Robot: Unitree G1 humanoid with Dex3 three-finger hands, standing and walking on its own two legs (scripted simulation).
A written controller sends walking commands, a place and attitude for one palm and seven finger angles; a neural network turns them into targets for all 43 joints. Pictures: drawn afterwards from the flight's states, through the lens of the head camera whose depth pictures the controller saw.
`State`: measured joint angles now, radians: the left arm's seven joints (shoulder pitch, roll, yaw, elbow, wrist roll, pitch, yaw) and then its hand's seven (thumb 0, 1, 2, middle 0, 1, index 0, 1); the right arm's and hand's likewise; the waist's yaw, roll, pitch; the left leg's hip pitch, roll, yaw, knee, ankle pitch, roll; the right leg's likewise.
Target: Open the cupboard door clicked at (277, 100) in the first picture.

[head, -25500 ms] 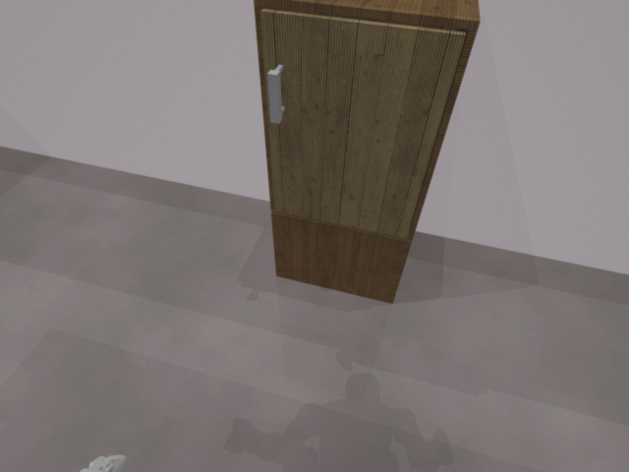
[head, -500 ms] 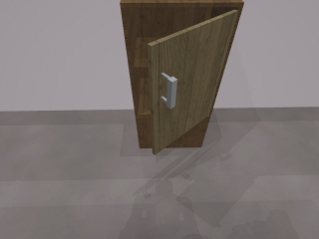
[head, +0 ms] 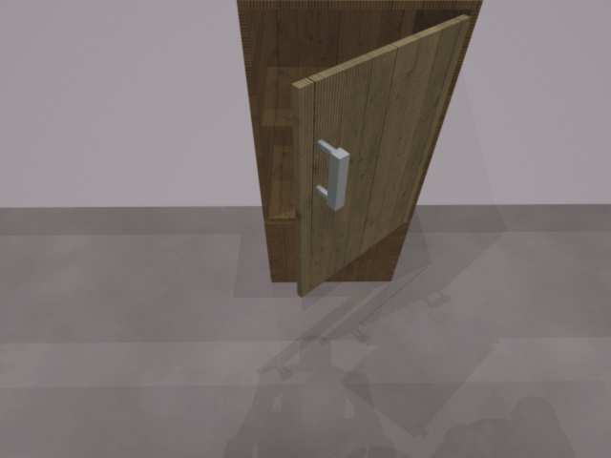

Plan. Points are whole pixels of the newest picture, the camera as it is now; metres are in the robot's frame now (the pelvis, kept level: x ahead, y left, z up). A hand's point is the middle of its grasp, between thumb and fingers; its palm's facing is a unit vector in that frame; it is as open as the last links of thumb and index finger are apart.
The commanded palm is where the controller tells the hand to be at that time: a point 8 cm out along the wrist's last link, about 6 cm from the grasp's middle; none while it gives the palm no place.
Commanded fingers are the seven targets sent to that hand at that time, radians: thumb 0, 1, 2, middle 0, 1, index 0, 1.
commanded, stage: look to check the result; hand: left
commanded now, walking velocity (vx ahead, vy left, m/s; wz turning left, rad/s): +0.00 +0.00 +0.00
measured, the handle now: (329, 175) +0.57 -0.01 +0.04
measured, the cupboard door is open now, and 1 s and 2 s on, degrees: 39 39 39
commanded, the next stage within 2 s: walk to a spot facing it in 0.32 s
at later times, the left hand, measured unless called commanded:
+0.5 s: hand out of the picture +0.04 +0.19 -0.17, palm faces +0.01 -0.97 -0.25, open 7.4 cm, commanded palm none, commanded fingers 0.00 0.90 0.90 -0.20 -0.30 -0.20 -0.30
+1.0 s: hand out of the picture +0.10 +0.16 -0.18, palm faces -0.18 -0.94 -0.29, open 7.4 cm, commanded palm none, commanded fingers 0.00 0.90 0.90 -0.20 -0.30 -0.20 -0.30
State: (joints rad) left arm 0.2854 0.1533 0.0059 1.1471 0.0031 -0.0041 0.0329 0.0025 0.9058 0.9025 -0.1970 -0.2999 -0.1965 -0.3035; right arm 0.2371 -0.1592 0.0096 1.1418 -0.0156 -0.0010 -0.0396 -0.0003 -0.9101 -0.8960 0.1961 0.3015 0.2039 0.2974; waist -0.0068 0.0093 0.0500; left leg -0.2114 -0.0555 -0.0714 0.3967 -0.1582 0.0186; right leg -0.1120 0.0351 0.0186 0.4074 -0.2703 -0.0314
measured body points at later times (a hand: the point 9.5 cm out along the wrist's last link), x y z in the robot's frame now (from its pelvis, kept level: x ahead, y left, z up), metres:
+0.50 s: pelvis +0.01 -0.01 +0.00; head +0.03 -0.02 +0.45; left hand +0.04 +0.24 -0.15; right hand +0.04 -0.26 -0.16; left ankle +0.03 +0.11 -0.74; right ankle -0.03 -0.10 -0.74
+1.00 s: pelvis -0.01 -0.04 -0.02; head +0.04 -0.07 +0.42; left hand +0.11 +0.21 -0.15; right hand -0.01 -0.30 -0.18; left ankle +0.03 +0.11 -0.73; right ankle -0.04 -0.12 -0.75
